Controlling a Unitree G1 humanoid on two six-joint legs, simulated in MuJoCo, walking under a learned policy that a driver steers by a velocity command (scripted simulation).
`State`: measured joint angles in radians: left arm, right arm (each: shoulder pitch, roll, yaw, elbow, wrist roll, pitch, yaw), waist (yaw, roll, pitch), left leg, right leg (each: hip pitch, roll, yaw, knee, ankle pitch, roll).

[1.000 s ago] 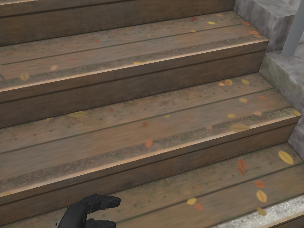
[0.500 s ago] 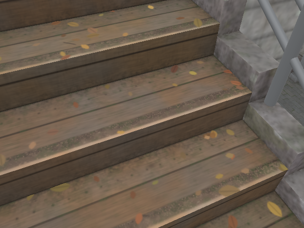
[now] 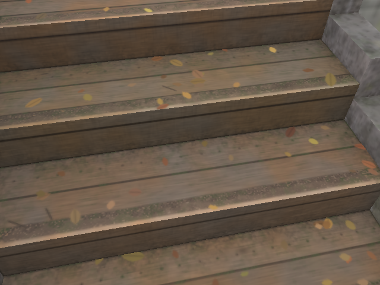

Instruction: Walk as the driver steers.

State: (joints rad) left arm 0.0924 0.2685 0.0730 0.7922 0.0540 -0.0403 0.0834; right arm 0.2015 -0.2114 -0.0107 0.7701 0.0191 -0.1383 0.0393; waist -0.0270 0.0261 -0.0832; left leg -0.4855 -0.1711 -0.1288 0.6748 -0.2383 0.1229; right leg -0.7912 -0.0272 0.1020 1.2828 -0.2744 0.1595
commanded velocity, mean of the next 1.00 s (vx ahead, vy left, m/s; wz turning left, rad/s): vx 0.00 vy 0.00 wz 0.42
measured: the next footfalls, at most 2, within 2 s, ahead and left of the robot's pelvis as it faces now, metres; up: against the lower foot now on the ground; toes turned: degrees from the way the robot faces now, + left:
right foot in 0.22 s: +0.12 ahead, -0.16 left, +0.00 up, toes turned +8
left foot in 0.76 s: +0.09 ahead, +0.14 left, +0.00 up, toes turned +25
